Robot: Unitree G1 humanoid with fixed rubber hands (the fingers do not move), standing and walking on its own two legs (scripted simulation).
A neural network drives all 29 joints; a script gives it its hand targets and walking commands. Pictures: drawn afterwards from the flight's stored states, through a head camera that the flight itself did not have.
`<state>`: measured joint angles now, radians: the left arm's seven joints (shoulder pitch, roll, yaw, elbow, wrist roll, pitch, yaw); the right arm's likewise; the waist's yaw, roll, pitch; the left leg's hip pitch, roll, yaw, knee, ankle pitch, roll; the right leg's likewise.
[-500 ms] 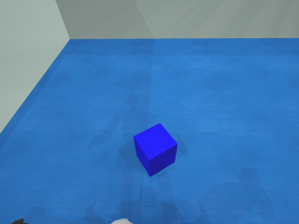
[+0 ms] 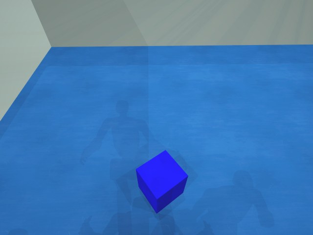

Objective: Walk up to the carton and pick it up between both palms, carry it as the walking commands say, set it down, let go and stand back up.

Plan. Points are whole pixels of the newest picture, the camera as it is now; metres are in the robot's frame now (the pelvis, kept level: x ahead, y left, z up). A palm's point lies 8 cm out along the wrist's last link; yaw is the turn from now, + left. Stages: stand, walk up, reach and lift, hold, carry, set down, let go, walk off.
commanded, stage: walk up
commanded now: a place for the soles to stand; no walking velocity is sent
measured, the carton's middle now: (161, 181) +0.53 -0.03 -0.62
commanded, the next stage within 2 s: none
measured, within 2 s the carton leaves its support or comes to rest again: neither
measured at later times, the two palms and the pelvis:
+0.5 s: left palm (14, 227) +0.19 +0.38 -0.10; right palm (262, 216) +0.20 -0.28 -0.07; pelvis +0.09 +0.06 +0.00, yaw -3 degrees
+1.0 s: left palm (32, 196) +0.25 +0.35 -0.07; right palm (271, 219) +0.19 -0.29 -0.07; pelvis +0.11 +0.04 +0.03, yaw -5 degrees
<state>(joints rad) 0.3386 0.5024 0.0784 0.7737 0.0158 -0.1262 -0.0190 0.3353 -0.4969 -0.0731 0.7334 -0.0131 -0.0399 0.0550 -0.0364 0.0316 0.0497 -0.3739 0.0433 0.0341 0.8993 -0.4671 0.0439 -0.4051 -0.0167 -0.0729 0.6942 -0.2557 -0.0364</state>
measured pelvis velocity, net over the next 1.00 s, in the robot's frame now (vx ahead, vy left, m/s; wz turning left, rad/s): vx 0.11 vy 0.04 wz -0.08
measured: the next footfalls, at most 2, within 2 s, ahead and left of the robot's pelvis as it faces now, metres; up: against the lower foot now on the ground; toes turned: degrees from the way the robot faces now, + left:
left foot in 0.20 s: +0.19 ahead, +0.17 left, +0.00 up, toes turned +2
right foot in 1.28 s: +0.20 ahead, -0.21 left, +0.00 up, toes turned +5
